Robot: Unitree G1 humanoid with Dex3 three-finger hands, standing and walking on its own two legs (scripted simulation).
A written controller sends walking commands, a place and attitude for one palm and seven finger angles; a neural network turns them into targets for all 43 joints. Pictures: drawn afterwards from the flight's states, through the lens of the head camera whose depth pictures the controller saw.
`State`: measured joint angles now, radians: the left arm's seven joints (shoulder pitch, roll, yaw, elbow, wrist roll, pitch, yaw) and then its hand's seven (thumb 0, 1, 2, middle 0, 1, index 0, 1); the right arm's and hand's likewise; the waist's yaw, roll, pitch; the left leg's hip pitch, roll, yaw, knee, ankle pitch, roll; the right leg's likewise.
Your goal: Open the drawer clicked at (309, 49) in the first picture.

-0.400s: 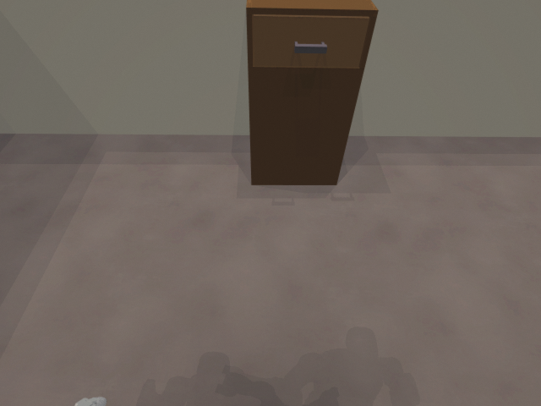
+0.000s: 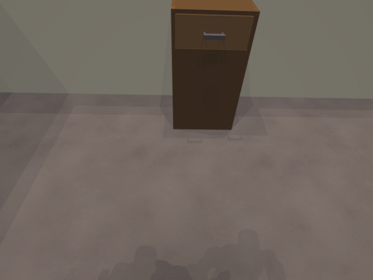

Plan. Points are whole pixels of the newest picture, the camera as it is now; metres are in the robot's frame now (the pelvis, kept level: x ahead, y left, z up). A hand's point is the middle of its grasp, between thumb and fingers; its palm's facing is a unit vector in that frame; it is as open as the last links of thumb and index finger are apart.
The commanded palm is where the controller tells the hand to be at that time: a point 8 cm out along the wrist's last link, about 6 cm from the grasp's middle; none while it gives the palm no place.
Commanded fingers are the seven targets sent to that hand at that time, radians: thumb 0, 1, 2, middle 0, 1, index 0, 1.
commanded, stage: stand and wait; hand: left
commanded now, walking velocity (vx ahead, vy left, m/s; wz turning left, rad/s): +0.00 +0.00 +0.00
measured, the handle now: (213, 35) +1.31 -0.06 -0.02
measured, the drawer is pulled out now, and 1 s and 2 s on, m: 0.00 0.00 0.00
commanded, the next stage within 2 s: look at it before walking up in 0.42 s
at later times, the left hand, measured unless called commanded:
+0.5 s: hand out of the picture +0.05 +0.24 -0.16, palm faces -0.03 -0.94 -0.33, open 7.4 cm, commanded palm none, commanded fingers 0.00 0.90 0.90 -0.20 -0.30 -0.20 -0.30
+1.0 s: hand out of the picture +0.06 +0.24 -0.16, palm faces -0.04 -0.94 -0.33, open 7.4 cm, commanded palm none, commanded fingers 0.00 0.90 0.90 -0.20 -0.30 -0.20 -0.30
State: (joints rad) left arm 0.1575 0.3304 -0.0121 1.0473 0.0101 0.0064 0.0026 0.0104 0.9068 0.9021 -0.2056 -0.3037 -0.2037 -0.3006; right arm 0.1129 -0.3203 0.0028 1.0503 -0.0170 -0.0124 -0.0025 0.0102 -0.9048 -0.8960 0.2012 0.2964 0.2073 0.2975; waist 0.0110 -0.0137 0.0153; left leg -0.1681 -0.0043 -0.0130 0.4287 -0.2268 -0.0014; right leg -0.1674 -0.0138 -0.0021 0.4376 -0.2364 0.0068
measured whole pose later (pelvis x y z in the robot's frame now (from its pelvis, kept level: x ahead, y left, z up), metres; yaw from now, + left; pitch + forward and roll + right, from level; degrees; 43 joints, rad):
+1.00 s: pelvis +0.00 +0.00 +0.00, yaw -1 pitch -2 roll +0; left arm 0.15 0.34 -0.01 1.09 0.01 0.00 0.00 0.01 0.91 0.90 -0.20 -0.30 -0.20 -0.30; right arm 0.12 -0.33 0.00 1.11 -0.01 -0.01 0.00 0.01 -0.91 -0.90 0.20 0.30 0.21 0.30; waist 0.01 -0.01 0.03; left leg -0.15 0.01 -0.01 0.37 -0.20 -0.01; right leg -0.16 0.00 0.01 0.39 -0.20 0.00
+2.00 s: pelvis +0.17 +0.00 -0.02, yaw -26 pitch -1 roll -1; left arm 0.41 0.22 0.08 1.04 0.02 0.00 -0.01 0.01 0.91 0.90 -0.20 -0.30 -0.20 -0.30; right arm 0.12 -0.16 -0.03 0.90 -0.03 -0.07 0.00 0.01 -0.91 -0.90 0.20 0.30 0.20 0.30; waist 0.06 -0.06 0.03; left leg -0.37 0.07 0.13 0.63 -0.24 0.02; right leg -0.30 0.04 0.09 1.01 -0.47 -0.03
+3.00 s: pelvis +0.49 -0.22 -0.01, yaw -53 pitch -1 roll -1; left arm 0.33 0.23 0.09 1.05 0.03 0.02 -0.02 0.01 0.92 0.90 -0.20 -0.30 -0.20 -0.30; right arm 0.22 -0.16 -0.03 0.95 -0.04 -0.08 -0.01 0.01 -0.92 -0.90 0.20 0.30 0.20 0.30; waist 0.03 -0.04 0.01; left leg -0.25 0.10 0.21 0.55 -0.27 0.02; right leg -0.44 -0.03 -0.04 1.14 -0.38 -0.02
